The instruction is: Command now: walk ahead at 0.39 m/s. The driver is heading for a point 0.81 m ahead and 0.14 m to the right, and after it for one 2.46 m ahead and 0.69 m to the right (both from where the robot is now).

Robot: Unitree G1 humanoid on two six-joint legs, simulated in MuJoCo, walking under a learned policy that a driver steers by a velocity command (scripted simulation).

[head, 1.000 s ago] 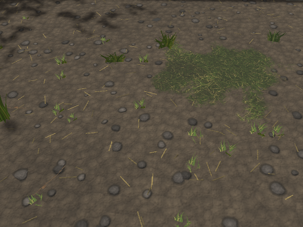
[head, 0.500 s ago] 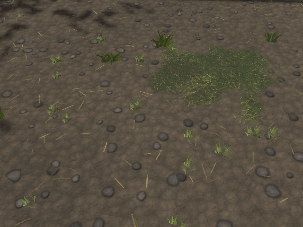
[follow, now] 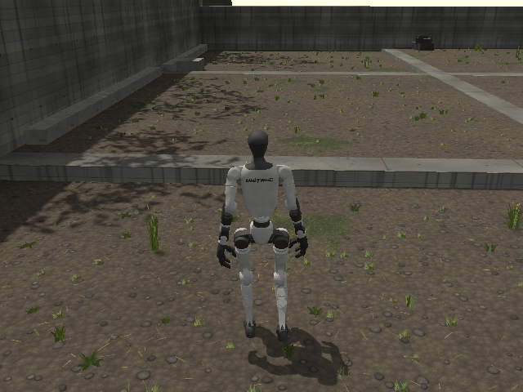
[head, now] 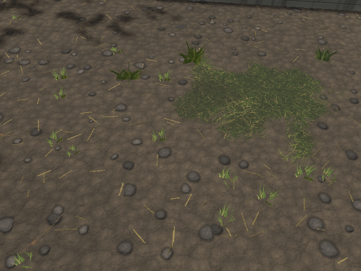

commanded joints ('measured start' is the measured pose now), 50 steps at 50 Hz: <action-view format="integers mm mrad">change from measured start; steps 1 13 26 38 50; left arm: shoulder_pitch -163 -484 -185 76 76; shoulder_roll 44 19 50 90 117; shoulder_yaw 5 -7 22 6 23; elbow -125 -256 -141 -78 -127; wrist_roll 10 -12 -16 -18 -36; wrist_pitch -41 -9 -53 -77 -45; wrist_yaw -26 -43 -15 -5 9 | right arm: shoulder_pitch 181 255 90 -306 49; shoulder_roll -120 -79 -57 -41 -220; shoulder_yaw -21 24 -3 9 -59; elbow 18 50 -46 -194 -151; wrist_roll -4 3 -17 -1 -18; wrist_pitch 4 -33 -6 31 -3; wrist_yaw -3 -19 10 35 5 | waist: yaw -44 -37 -17 49 -72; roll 83 140 48 -12 112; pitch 167 156 62 110 -241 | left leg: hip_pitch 228 197 -296 -407 469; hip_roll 353 202 126 118 466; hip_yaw -552 -130 -141 -9 -652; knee -403 -397 698 165 -235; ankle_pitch -248 603 31 324 7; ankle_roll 135 92 22 -48 178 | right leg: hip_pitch -542 -411 10 145 -398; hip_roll -50 -4 -240 -145 12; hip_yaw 13 -148 281 23 47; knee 318 -144 -673 -700 483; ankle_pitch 102 390 194 641 -1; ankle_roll -34 18 -170 -108 -46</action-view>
